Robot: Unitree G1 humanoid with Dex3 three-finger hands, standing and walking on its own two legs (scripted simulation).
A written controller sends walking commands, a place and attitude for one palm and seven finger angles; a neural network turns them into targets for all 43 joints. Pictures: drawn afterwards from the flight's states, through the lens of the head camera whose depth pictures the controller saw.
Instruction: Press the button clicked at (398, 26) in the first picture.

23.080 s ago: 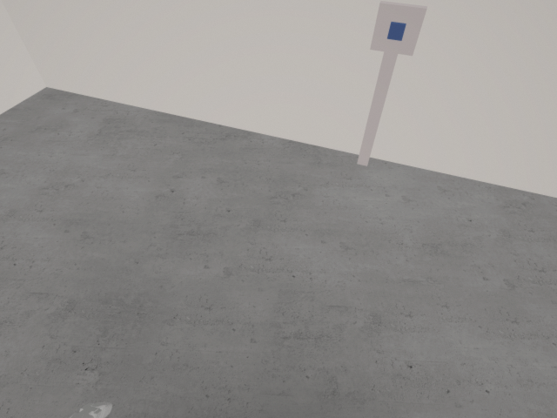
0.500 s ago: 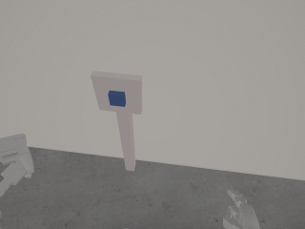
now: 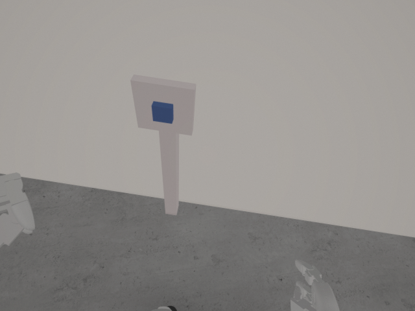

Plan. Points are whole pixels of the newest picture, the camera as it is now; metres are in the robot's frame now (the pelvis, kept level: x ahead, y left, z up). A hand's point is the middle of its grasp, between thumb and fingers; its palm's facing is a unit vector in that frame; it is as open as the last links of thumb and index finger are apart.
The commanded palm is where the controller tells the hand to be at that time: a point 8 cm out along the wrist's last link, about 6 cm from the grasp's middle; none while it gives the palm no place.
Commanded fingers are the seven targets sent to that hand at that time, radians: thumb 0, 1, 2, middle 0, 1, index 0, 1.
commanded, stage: step back with the hand held close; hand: left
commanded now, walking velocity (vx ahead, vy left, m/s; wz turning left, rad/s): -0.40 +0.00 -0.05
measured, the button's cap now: (163, 111) +0.65 +0.18 -0.03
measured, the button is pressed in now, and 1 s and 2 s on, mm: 0 0 0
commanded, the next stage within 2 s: stop stepping back and stand still in 0.02 s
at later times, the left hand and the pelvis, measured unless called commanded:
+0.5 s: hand out of the picture +0.10 +0.24 +0.16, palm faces +0.33 -0.86 -0.39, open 3.1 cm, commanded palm +0.05 +0.28 +0.18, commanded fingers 0.00 0.90 0.90 -1.30 -1.50 -1.30 -1.50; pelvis -0.09 +0.00 +0.00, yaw -2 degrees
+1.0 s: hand out of the picture +0.05 +0.30 +0.17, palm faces +0.45 -0.81 -0.38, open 3.1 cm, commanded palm +0.00 +0.33 +0.18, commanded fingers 0.00 0.90 0.90 -1.30 -1.50 -1.30 -1.50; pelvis -0.13 +0.05 +0.01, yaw +0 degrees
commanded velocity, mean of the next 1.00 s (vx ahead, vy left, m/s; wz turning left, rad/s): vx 0.10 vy -0.02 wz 0.00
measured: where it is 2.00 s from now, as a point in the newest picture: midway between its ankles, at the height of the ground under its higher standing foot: outside the picture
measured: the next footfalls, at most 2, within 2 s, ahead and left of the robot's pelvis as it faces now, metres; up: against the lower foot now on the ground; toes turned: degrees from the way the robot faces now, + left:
right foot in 0.08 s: -0.10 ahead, -0.14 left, +0.00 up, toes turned -3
left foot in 0.22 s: +0.09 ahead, +0.08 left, +0.00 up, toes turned -2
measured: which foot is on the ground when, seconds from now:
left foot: down 0.00-0.12, up 0.14-0.20, down 0.22-0.78, up 0.80-1.00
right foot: up 0.00-0.06, down 0.08-0.64, up 0.66-0.78, down 0.80-1.00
